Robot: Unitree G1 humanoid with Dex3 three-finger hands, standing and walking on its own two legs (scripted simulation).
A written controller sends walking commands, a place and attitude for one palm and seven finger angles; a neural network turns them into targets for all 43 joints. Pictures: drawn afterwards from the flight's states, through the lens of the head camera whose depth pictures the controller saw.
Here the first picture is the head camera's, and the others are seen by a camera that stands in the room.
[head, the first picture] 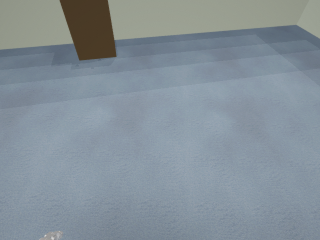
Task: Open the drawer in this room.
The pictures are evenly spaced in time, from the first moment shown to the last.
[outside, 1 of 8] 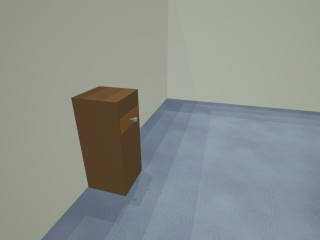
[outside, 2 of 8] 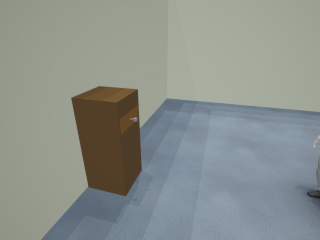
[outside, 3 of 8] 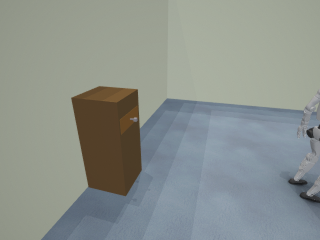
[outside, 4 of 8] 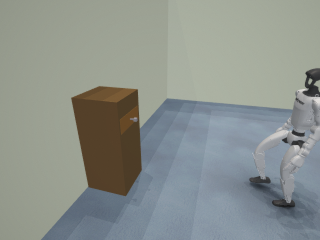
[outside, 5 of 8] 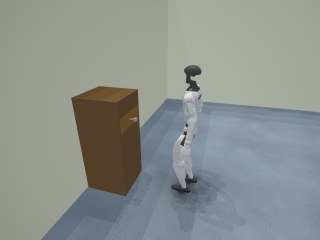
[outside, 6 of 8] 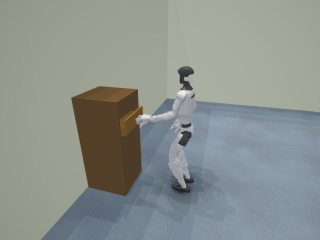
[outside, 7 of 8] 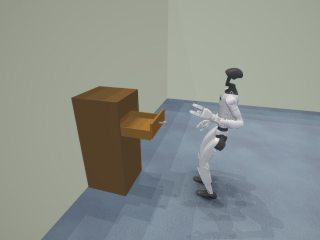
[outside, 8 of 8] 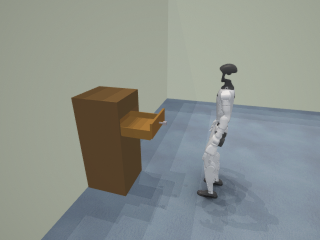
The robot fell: no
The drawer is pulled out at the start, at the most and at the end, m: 0.00 0.30 0.29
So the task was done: yes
